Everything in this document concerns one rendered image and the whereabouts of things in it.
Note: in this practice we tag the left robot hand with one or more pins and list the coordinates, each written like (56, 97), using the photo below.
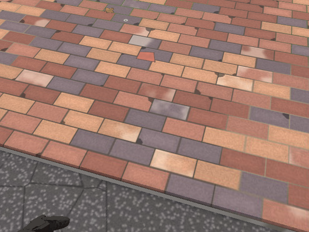
(46, 224)

